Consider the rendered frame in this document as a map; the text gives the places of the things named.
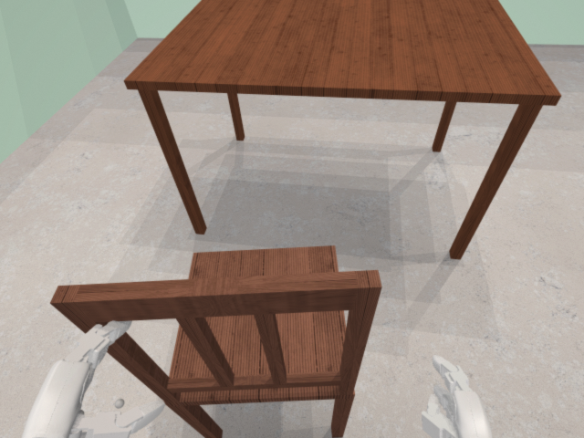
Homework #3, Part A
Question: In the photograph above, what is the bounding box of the left robot hand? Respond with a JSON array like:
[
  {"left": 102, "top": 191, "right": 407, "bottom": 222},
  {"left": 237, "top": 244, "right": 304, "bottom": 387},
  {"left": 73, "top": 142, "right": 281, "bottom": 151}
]
[{"left": 21, "top": 320, "right": 165, "bottom": 438}]

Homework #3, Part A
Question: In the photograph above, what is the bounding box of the chair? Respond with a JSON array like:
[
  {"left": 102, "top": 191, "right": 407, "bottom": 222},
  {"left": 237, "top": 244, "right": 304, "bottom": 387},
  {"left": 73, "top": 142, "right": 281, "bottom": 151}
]
[{"left": 50, "top": 245, "right": 382, "bottom": 438}]

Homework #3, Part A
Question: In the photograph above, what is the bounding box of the table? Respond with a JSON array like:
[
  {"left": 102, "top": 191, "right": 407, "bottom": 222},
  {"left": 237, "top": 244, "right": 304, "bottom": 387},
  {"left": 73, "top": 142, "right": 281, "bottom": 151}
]
[{"left": 124, "top": 0, "right": 561, "bottom": 260}]

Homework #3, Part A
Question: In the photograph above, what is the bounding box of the right robot hand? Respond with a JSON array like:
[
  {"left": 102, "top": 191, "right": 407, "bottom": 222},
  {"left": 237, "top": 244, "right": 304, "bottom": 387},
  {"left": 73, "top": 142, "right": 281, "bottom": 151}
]
[{"left": 422, "top": 355, "right": 493, "bottom": 438}]

